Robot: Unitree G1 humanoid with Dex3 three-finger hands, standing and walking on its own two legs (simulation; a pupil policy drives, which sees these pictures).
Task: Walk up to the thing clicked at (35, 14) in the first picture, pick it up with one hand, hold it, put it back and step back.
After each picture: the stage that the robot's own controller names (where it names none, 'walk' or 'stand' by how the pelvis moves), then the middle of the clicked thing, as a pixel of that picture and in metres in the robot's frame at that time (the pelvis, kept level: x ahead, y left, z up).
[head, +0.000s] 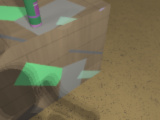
stand; (31, 4) +0.83 +0.28 +0.09
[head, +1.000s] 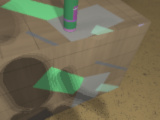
walk; (70, 7) +0.76 +0.08 +0.11
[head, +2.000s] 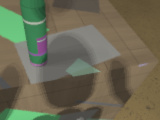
rise first; (36, 36) +0.48 +0.18 +0.11
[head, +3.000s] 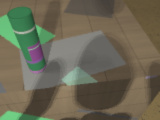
stand; (30, 44) +0.46 +0.20 +0.12
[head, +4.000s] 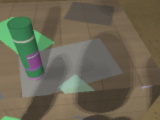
stand; (29, 52) +0.45 +0.21 +0.09
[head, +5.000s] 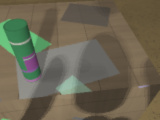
stand; (25, 54) +0.45 +0.22 +0.09
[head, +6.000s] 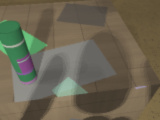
stand; (20, 56) +0.44 +0.24 +0.09
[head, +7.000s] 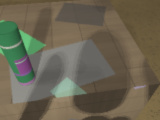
stand; (17, 57) +0.43 +0.24 +0.09
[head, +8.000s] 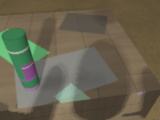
rise first; (24, 63) +0.42 +0.24 +0.09
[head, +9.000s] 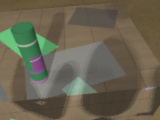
go down; (32, 56) +0.44 +0.22 +0.10
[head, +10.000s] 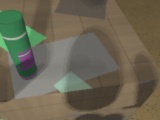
go down; (20, 50) +0.44 +0.20 +0.11
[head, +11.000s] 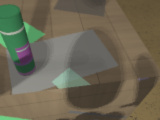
go down; (18, 45) +0.45 +0.21 +0.11
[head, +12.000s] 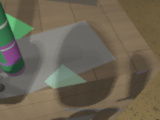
close in; (2, 43) +0.43 +0.22 +0.14
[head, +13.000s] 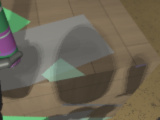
close; out of the picture +0.45 +0.23 +0.15
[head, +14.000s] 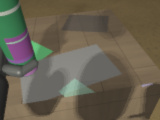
lift; (12, 35) +0.32 +0.17 +0.30
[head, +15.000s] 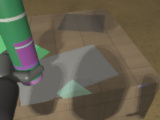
hold; (19, 43) +0.35 +0.17 +0.25
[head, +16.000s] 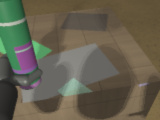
hold; (19, 47) +0.34 +0.18 +0.24
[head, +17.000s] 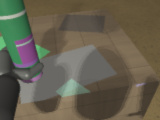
crouch; (19, 40) +0.35 +0.17 +0.26
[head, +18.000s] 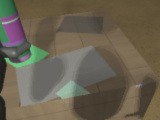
crouch; (6, 20) +0.40 +0.21 +0.30
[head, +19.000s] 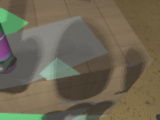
lower; out of the picture +0.45 +0.24 +0.14
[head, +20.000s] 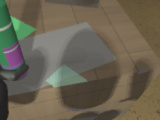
lower; (6, 45) +0.42 +0.22 +0.15
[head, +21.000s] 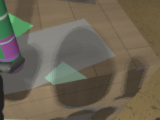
lower; (1, 37) +0.44 +0.22 +0.15
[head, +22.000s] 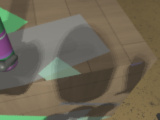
lower; out of the picture +0.45 +0.23 +0.15
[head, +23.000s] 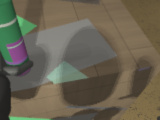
open; (10, 41) +0.43 +0.20 +0.15
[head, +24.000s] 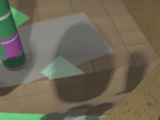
rise; (4, 35) +0.43 +0.20 +0.15
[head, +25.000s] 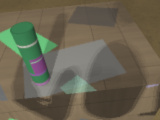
sink last; (33, 57) +0.42 +0.21 +0.12
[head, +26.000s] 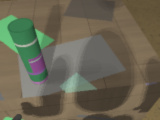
stand; (31, 55) +0.42 +0.20 +0.10
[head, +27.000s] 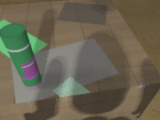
stand; (24, 60) +0.41 +0.21 +0.10
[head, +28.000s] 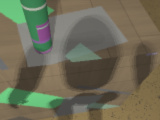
walk; (38, 22) +0.51 +0.14 +0.11
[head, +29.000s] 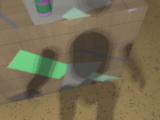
walk; out of the picture +0.75 +0.19 +0.12
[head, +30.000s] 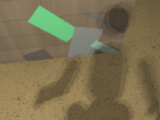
walk; out of the picture +1.13 +0.15 +0.12
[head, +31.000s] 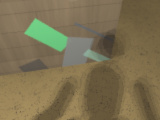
stand; out of the picture +1.20 +0.21 +0.11
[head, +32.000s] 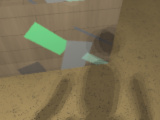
stand; out of the picture +1.18 +0.21 +0.09
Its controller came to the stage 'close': yes
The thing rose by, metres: 0.20
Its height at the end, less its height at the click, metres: +0.00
